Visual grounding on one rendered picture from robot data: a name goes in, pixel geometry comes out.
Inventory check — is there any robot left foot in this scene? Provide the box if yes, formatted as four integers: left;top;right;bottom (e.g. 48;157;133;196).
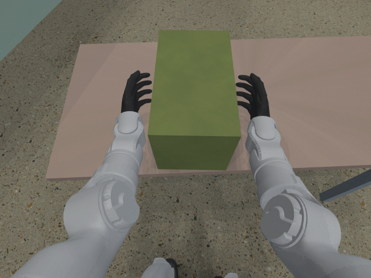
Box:
166;258;178;278

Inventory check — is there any left robot forearm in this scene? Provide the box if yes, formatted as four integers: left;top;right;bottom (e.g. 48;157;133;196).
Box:
63;111;146;219

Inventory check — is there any carton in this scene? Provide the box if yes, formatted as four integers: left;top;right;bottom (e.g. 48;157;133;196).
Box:
147;30;241;170

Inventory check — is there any left robot hand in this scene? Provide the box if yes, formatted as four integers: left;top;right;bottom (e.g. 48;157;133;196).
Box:
121;70;152;113

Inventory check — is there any robot right upper arm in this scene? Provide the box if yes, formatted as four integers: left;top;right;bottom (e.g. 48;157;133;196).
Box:
260;193;371;278

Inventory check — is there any right robot forearm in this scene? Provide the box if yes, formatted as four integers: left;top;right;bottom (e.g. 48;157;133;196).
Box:
245;116;323;210

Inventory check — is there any table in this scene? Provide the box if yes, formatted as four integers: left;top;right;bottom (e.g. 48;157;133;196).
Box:
45;36;371;202

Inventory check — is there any right robot hand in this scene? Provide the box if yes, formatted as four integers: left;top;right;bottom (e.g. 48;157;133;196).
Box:
236;73;270;120

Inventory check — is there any robot left upper arm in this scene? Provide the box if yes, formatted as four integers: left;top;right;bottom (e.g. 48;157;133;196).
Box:
10;180;140;278

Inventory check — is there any left robot shin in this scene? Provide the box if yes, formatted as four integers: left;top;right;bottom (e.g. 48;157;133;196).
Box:
153;258;170;266

